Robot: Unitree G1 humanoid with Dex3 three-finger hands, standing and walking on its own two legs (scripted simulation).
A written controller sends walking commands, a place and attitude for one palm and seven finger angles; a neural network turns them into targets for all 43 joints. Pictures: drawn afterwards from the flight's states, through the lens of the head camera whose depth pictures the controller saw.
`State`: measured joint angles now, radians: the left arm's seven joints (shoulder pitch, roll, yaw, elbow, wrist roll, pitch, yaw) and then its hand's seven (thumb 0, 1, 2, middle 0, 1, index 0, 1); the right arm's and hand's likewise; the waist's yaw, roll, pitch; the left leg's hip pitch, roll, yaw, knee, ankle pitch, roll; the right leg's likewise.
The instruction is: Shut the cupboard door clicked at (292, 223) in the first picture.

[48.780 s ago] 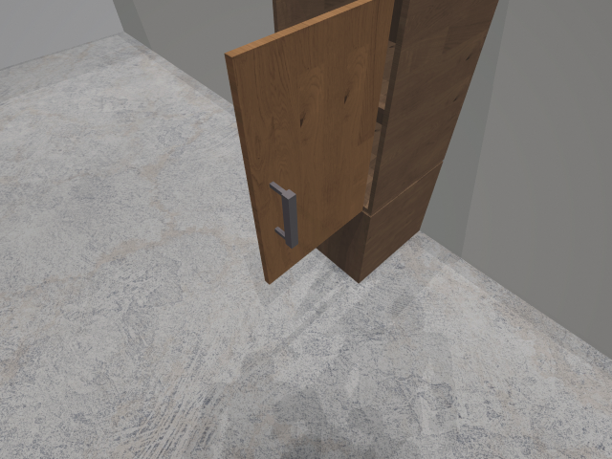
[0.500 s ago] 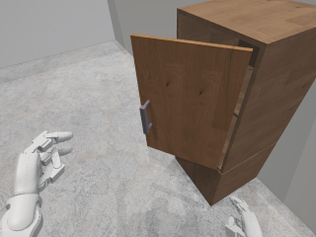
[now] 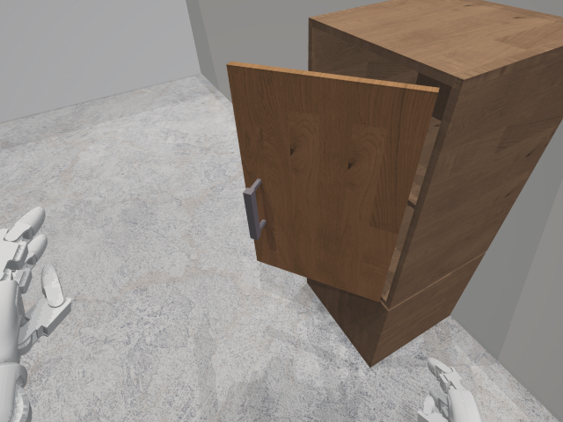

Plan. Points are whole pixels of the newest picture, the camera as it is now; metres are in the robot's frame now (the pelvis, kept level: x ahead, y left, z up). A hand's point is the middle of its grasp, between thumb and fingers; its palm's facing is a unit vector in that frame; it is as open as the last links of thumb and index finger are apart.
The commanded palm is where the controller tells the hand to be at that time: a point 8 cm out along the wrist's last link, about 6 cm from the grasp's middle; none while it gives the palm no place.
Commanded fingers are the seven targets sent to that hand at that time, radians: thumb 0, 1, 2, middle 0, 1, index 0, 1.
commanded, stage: draw the hand back to the body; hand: left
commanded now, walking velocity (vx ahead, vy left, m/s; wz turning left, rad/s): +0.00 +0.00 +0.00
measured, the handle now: (256, 209) +0.61 +0.15 -0.09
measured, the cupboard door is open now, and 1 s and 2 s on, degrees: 36 36 36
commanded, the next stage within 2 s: step back with the hand held close in 0.02 s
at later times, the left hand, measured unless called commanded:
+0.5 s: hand (30, 310) +0.18 +0.30 +0.16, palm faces +0.41 -0.75 -0.52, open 7.4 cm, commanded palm +0.12 +0.33 +0.17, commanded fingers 0.00 0.90 0.90 -0.20 -0.30 -0.20 -0.30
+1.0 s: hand out of the picture +0.10 +0.30 +0.16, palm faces +0.51 -0.73 -0.46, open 7.4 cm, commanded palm +0.04 +0.32 +0.17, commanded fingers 0.00 0.90 0.90 -0.20 -0.30 -0.20 -0.30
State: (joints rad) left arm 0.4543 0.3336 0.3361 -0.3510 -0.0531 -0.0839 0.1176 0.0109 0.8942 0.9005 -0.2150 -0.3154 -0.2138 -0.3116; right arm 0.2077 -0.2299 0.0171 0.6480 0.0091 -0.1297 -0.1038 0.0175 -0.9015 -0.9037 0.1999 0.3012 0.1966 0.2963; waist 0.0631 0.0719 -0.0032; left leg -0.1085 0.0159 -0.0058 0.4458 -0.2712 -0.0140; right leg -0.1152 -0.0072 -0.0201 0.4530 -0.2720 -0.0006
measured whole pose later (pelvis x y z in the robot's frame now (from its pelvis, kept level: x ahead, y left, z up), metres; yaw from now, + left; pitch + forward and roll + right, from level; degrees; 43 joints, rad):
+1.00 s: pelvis -0.09 +0.02 -0.02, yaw +3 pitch +0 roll -2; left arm 0.51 0.42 0.45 -0.46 -0.01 -0.25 0.17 0.01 0.89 0.90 -0.21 -0.31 -0.21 -0.30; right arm 0.25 -0.23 0.01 0.59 0.00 -0.09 -0.09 0.02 -0.90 -0.90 0.20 0.30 0.20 0.30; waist 0.00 0.01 0.00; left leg -0.44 0.02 -0.03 0.68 -0.25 0.02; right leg -0.39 0.01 -0.02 0.60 -0.20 0.02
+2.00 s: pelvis -0.25 +0.08 +0.00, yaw +1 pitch -1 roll -5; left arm 0.47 0.41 0.44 -0.49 -0.05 -0.16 0.17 0.01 0.89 0.90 -0.21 -0.31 -0.20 -0.30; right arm 0.27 -0.16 0.01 0.65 -0.01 -0.10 -0.06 0.02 -0.90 -0.90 0.20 0.30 0.20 0.30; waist -0.01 -0.02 -0.01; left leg -0.39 0.05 0.04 0.47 -0.12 0.04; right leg -0.38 0.09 0.00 0.90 -0.47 0.02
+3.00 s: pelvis -0.27 +0.09 -0.01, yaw -1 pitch -1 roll +0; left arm 0.27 0.20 0.02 0.90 0.01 0.05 0.03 -0.02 1.00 0.90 -0.21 -0.31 -0.20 -0.30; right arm 0.19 -0.24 0.01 0.91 -0.03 0.02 -0.03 0.01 -0.90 -0.90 0.20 0.30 0.20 0.30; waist 0.00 -0.06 0.06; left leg -0.31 0.01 0.02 0.57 -0.24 0.01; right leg -0.12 0.04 -0.10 0.52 -0.38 -0.06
